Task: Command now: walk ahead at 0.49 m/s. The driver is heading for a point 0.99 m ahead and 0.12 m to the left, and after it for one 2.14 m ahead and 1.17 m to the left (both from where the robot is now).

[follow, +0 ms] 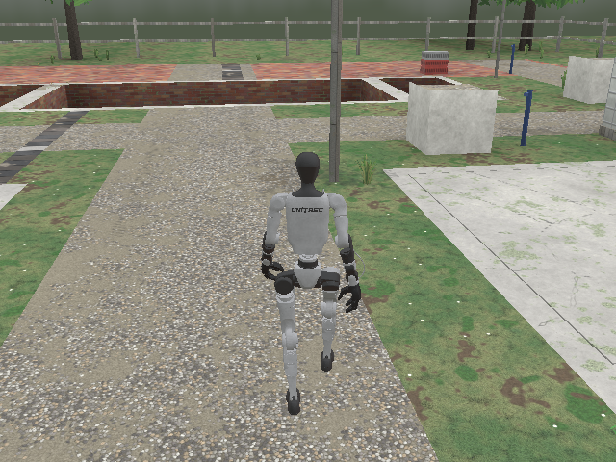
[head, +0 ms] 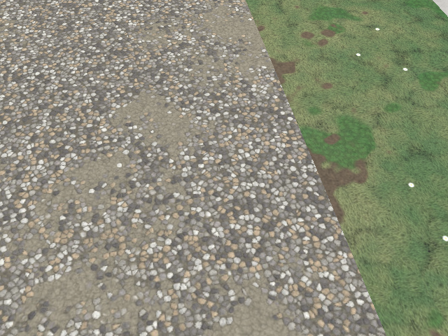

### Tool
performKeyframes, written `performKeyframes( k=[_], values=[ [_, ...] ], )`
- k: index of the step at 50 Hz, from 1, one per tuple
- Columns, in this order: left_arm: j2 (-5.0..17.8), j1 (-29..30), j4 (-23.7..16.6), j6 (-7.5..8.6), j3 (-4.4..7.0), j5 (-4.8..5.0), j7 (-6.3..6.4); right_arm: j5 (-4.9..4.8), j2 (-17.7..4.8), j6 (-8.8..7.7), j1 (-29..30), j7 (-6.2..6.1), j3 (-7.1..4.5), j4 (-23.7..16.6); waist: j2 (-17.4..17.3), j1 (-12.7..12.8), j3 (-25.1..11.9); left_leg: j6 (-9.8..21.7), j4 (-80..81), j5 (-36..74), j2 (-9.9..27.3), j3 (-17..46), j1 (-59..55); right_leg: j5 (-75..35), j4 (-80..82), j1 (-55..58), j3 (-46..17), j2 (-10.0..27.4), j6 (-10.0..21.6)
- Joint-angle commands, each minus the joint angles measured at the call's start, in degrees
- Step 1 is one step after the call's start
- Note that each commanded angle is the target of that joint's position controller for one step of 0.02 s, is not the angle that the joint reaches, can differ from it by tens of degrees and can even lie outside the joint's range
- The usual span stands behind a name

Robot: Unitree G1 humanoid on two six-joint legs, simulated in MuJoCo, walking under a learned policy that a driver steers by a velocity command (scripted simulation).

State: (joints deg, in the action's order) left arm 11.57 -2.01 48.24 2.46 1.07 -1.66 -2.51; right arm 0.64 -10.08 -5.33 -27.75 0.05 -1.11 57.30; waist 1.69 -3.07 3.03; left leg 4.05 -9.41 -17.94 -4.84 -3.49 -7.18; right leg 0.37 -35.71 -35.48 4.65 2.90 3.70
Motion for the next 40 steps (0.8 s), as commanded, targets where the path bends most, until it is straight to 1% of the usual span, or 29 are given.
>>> performKeyframes(
  k=[1, 2, 3, 4, 5, 6, 7, 8, 9, 10, 11, 13, 16, 18, 21, 25, 27, 29, 30, 31, 32, 33, 34, 35, 36, 37, 38, 39, 40],
  values=[
    [4.6, 1.3, -3.2, 1.05, 1.14, 0.11, 0.72, 0.35, -9.4, -0.4, -0.6, -0.86, -1.78, -1.0, -5.7, 3.3, 2.2, 5.4, -4.5, 49.8, 17.3, 4.5, 2.0, 3.4, 3.4, 6.8, 1.0, -2.9, 2.6],
    [5.6, -3.0, -1.8, 1.29, 1.64, 0.1, 1.17, 0.67, -10.0, -0.19, 0.0, -1.03, -1.94, -0.8, -6.2, 5.2, -0.4, 4.7, -10.2, 56.9, 17.1, 4.0, 0.9, 6.2, 4.0, 11.7, 1.4, -4.7, 3.7],
    [6.7, -10.7, 0.9, 1.7, 2.33, 0.05, 1.7, 0.77, -10.5, 0.2, 0.6, -1.02, -2.05, -0.6, -5.4, 8.4, -4.5, 4.0, -19.8, 59.2, 15.9, 2.9, 1.5, 6.5, 6.9, 20.3, 2.0, -6.4, 5.0],
    [9.0, -20.0, 3.7, 2.24, 3.32, -0.85, 2.34, 0.54, -10.1, 0.36, 0.5, -0.94, -1.82, -0.9, -4.1, 11.8, -9.8, 3.2, -32.8, 49.4, 14.0, 1.8, 9.3, 6.9, 8.0, 34.1, -1.7, -2.9, 7.0],
    [14.8, -27.4, 4.3, 2.37, 4.8, -2.27, 3.03, -0.68, -6.0, 0.34, -2.4, -0.52, -0.82, -2.9, 4.6, 11.9, -18.0, 1.7, -53.4, 23.5, 8.5, -1.4, 24.4, 14.5, 9.0, 49.2, -22.5, 13.5, 11.5],
    [14.9, -25.8, 4.5, 1.52, 5.12, -0.58, 2.44, -1.61, -5.3, 0.39, -6.5, -0.12, -1.25, -2.0, 11.8, 9.2, -22.7, 0.8, -69.0, -12.3, -0.7, 2.9, 38.6, 16.4, 18.4, 55.2, -47.1, 22.1, 18.1],
    [12.2, -19.1, 3.7, 1.23, 4.61, 0.95, 2.1, -0.4, -9.1, 0.59, -0.5, -0.4, -2.15, -3.1, 3.2, 7.4, -13.5, 1.7, -69.8, -7.2, 4.1, 6.9, 43.8, 19.6, 19.9, 47.9, -39.3, 18.7, 15.6],
    [8.7, -14.6, 3.0, 1.57, 3.68, 1.24, 1.93, -0.12, -8.6, 0.19, 4.4, -0.07, -2.06, -4.4, 0.6, 6.4, -6.8, 1.8, -66.8, -2.3, 6.3, 6.7, 43.7, 17.1, 22.0, 39.2, -31.2, 16.6, 14.0],
    [6.4, -12.6, 3.4, 2.01, 3.06, 0.91, 1.87, 0.0, -7.4, 0.24, 5.7, 0.08, -1.95, -4.4, -1.2, 4.4, -2.9, 1.7, -62.8, 0.1, 8.3, 6.4, 41.1, 12.1, 24.1, 32.4, -25.6, 13.9, 11.8],
    [5.0, -12.6, 4.3, 2.48, 2.59, 0.98, 2.09, 1.02, -6.7, 0.97, 5.7, 0.32, -1.98, -4.3, -0.6, 2.7, -1.3, 1.2, -59.5, 1.0, 9.7, 6.5, 38.3, 8.1, 25.2, 27.9, -21.3, 11.5, 10.1],
    [4.1, -13.0, 5.2, 2.86, 2.25, 0.89, 2.23, 1.58, -5.3, 1.84, 4.2, 0.74, -1.69, -3.6, 0.1, 1.5, -1.3, 0.5, -57.9, 1.6, 10.0, 6.1, 35.7, 5.8, 26.1, 25.5, -18.2, 10.1, 9.2],
    [4.9, -15.9, 6.9, 3.81, 2.35, 1.14, 2.22, 1.71, -4.5, 2.82, 4.7, 1.32, -1.68, -3.6, 0.3, 0.8, -1.1, -0.4, -55.7, 3.0, 10.3, 4.9, 35.8, 1.1, 27.4, 24.5, -15.0, 9.0, 9.5],
    [6.5, -18.6, 8.2, 4.08, 2.55, 1.22, 2.16, 1.61, -5.3, 3.51, 12.3, 1.63, -1.84, -6.1, 0.4, 1.6, 1.5, -2.0, -49.5, 9.2, 11.8, 3.3, 42.0, 1.4, 30.2, 25.4, -11.9, 7.8, 9.4],
    [6.2, -20.6, 9.0, 3.88, 2.31, 1.26, 2.15, 1.28, -5.5, 3.45, 17.5, 1.68, -1.77, -7.7, 0.4, 2.8, 2.6, -2.8, -43.5, 13.3, 12.1, 2.3, 44.7, -1.0, 30.7, 27.3, -10.3, 6.8, 8.9],
    [6.2, -23.5, 10.0, 3.82, 2.07, 1.23, 2.26, 0.75, -4.6, 3.16, 23.5, 1.75, -1.23, -9.4, 0.9, 4.6, 2.8, -3.0, -34.4, 18.0, 10.9, 0.6, 43.8, -5.2, 30.1, 30.1, -8.2, 6.1, 7.8],
    [6.4, -27.7, 11.9, 3.56, 1.9, 0.65, 2.82, 0.66, -4.9, 2.9, 29.7, 1.57, -1.03, -11.3, 1.6, 6.7, 3.5, -1.9, -27.6, 18.0, 9.2, -0.6, 44.6, -10.1, 28.0, 37.5, -7.7, 7.8, 8.0],
    [6.9, -28.3, 12.6, 3.33, 2.01, 0.28, 3.27, 0.71, -5.5, 2.56, 31.2, 1.51, -1.22, -12.2, 1.8, 6.5, 3.9, -0.7, -25.4, 15.0, 8.6, -0.5, 44.8, -14.0, 26.0, 41.3, -7.9, 9.4, 8.1],
    [7.6, -26.9, 12.9, 3.2, 2.22, 0.06, 3.66, 0.71, -6.0, 2.06, 29.2, 1.31, -1.55, -12.0, 2.1, 4.8, 3.2, 1.1, -22.8, 10.6, 7.0, -1.2, 40.4, -22.9, 22.0, 43.0, -7.0, 10.1, 7.3],
    [8.1, -25.8, 12.8, 3.16, 2.36, 0.01, 3.76, 0.75, -6.6, 1.77, 25.4, 0.98, -1.97, -10.9, 2.5, 2.9, 1.2, 2.2, -21.6, 8.4, 5.1, -2.0, 34.5, -31.2, 17.5, 42.7, -6.2, 9.8, 6.4],
    [8.5, -24.8, 12.9, 2.98, 2.45, 0.14, 3.69, 0.91, -7.4, 1.33, 17.8, 0.54, -2.61, -8.3, 1.9, -0.4, -2.6, 3.4, -18.8, 8.8, 3.0, -3.0, 25.4, -36.3, 8.8, 41.5, -4.9, 8.5, 5.5],
    [7.8, -24.2, 12.5, 2.96, 2.16, 0.46, 3.56, 1.71, -9.6, 0.7, 7.2, -0.06, -3.63, -4.8, 0.0, -4.4, -8.5, 5.4, -17.4, 10.1, 5.1, -0.6, 10.8, -30.0, -3.4, 34.3, -3.0, 6.0, 4.4],
    [3.8, -26.5, 10.3, 3.04, 1.07, 2.29, 3.05, 3.18, -15.4, 0.33, -1.6, -0.65, -5.2, -3.5, -8.7, -5.6, -16.7, 10.2, -15.6, 2.4, 20.8, 19.9, -6.8, -6.9, -23.6, 16.8, 0.4, 0.3, 2.0],
    [4.1, -29.6, 10.8, 3.14, 1.71, 2.57, 2.72, 1.81, -16.7, 1.15, -1.4, 0.05, -5.68, -3.1, -15.7, -3.7, -21.6, 15.4, -7.1, 2.5, 29.5, 42.8, -12.3, 29.3, -38.5, 4.3, -3.4, -8.3, 1.3],
    [7.3, -24.9, 10.1, 2.86, 2.65, 1.38, 2.85, 0.41, -14.4, 1.56, 5.4, 0.32, -5.12, -4.0, -8.0, -1.3, -13.3, 13.7, -6.2, 0.1, 26.9, 36.1, -5.5, 25.2, -41.3, -0.6, -8.2, -3.9, 2.2],
    [6.4, -20.4, 8.8, 3.15, 2.48, 1.09, 2.52, 0.13, -10.5, 1.32, 10.2, 0.48, -4.1, -4.8, -4.3, -0.1, -6.6, 12.4, -4.5, 2.0, 24.9, 28.5, 2.9, 20.3, -39.1, -1.0, -7.9, -1.6, 2.2],
    [4.9, -18.8, 8.6, 3.09, 2.36, 1.03, 2.33, 0.36, -7.8, 0.93, 12.5, 0.53, -3.32, -4.6, -2.9, 1.7, -2.8, 10.1, -2.4, 5.9, 22.1, 22.8, 9.2, 17.2, -35.1, 1.0, -7.5, 0.5, 2.1],
    [4.2, -18.5, 8.4, 2.4, 2.42, 0.01, 2.1, 0.23, -5.9, 0.5, 12.6, 0.35, -2.68, -3.7, -4.1, 3.3, -1.3, 8.4, -1.3, 9.9, 19.7, 18.7, 13.3, 15.9, -32.0, 3.5, -7.4, 1.7, 1.6],
    [3.0, -19.9, 9.0, 1.56, 2.19, -0.5, 1.74, 0.28, -4.9, 0.12, 12.1, 0.21, -2.29, -2.9, -4.8, 4.3, -1.3, 7.6, -0.5, 12.7, 18.3, 15.7, 15.4, 15.2, -30.6, 5.9, -7.0, 2.0, 1.0],
    [2.5, -20.1, 9.0, 0.98, 2.18, -0.66, 1.45, 0.26, -5.1, -0.35, 10.3, 0.14, -2.25, -2.1, -4.9, 4.6, -1.5, 7.7, -0.3, 16.4, 17.7, 14.3, 16.0, 14.7, -29.9, 6.6, -6.3, 1.9, 0.6]
  ],
)
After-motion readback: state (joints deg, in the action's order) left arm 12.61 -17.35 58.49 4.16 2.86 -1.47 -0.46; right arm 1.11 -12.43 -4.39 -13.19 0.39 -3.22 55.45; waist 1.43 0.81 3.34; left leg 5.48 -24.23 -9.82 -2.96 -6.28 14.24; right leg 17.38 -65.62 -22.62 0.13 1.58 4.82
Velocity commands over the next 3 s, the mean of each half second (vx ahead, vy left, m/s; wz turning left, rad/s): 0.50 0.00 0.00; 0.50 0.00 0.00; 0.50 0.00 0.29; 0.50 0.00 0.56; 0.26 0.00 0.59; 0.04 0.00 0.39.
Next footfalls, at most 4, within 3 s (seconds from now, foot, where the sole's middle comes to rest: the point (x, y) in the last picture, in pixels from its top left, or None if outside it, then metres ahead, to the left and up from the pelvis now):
0.08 right None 0.23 -0.08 -0.77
0.64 left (190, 309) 0.54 0.10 -0.77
1.20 right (242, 218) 0.84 -0.08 -0.77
1.74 left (174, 167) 1.07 0.15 -0.77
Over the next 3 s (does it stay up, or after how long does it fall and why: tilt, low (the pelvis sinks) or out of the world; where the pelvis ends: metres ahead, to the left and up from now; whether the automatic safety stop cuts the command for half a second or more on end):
stays up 1.24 0.20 0.01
